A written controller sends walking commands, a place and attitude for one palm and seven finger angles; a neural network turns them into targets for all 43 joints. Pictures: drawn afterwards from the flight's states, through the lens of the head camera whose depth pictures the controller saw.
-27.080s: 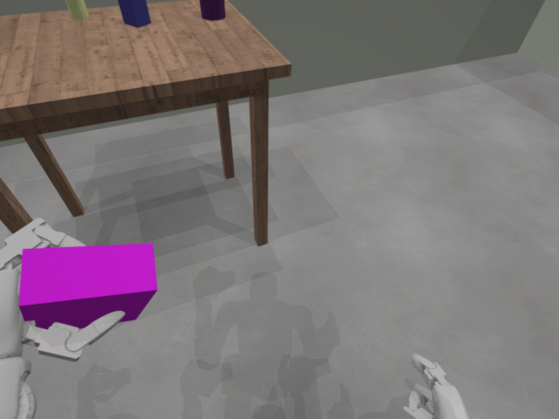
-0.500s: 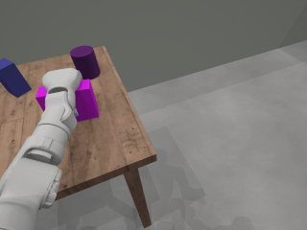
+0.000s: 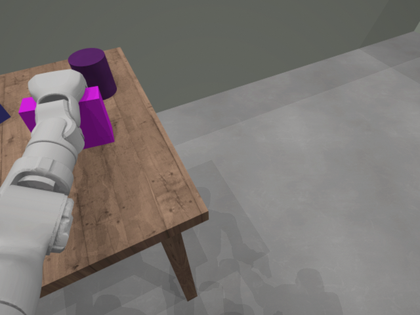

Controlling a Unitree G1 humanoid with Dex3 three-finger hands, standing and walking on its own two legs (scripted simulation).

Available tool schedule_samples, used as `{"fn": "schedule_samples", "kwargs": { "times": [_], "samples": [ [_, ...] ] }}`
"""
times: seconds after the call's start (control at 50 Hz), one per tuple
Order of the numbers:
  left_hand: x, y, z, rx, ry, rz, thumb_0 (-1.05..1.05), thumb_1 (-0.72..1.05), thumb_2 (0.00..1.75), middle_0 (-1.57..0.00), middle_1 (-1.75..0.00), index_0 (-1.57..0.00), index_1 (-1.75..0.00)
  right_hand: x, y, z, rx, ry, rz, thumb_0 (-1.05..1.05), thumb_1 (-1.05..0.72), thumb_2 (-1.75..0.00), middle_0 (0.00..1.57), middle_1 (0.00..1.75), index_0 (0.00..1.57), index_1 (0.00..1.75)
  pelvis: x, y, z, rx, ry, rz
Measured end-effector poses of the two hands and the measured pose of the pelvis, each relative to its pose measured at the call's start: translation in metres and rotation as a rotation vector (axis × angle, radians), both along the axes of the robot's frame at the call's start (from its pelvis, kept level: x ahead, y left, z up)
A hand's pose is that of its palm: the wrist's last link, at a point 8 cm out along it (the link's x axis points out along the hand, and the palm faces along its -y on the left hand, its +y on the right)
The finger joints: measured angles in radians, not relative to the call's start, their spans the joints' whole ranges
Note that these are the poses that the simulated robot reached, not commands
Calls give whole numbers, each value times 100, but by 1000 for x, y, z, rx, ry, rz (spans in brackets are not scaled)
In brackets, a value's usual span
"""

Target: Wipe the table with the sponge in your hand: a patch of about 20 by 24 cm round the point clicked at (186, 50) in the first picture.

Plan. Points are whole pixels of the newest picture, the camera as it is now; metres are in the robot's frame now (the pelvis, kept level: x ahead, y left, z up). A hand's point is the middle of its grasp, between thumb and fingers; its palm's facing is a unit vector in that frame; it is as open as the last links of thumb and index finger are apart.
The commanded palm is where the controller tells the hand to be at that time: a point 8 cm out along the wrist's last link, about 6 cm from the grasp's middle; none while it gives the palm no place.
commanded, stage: wipe back along the third lane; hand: left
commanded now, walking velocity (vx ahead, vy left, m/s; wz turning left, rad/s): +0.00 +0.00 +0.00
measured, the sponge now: (75, 128) +0.46 +0.27 +0.11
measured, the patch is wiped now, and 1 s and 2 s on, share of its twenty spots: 1.00 1.00 1.00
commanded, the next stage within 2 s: slide back across to the middle lane in 1.58 s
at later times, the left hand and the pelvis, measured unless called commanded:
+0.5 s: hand (70, 125) +0.43 +0.26 +0.15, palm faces +0.01 +0.01 -1.00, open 9.6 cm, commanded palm +0.40 +0.24 +0.17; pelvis +0.02 +0.01 +0.00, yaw +0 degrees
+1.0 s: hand (76, 143) +0.39 +0.23 +0.14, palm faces +0.07 +0.00 -1.00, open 9.6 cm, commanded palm +0.35 +0.22 +0.17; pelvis +0.02 +0.00 +0.00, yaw +1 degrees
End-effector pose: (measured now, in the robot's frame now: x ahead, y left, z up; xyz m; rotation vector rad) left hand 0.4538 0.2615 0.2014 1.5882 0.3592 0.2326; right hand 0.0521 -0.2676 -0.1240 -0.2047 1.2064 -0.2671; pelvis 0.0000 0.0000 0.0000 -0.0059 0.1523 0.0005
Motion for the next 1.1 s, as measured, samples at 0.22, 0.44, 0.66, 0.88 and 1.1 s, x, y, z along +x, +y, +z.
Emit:
{"fn": "schedule_samples", "kwargs": {
  "times": [0.22,0.44,0.66,0.88,1.1],
  "samples": [
    [-12,-2,-4,6,-70,-16,-1,-49,110,-74,-142,-78,-142,3,7,-4,34,13,-8,0,-90,-89,20,30,20,30,10,5,1,0,-25,-13],
    [-35,-10,-2,-10,-88,13,-1,-48,110,-73,-143,-77,-143,91,27,7,74,-176,101,0,-90,-89,20,30,20,30,16,8,1,5,-56,-2],
    [-58,-21,-3,-12,-115,10,-1,-48,110,-74,-143,-77,-143,162,47,29,94,-336,221,0,-90,-89,20,30,20,30,18,5,0,11,-77,15],
    [-81,-33,-4,-12,-150,4,0,-48,110,-73,-143,-77,-143,168,54,27,131,-352,252,0,-90,-89,20,30,20,30,18,2,-1,16,-98,13],
    [-96,-39,-4,-25,-147,17,1,-48,110,-73,-144,-77,-143,156,47,22,133,-339,245,1,-90,-89,20,30,20,30,13,-3,0,20,-118,5]
  ]
}}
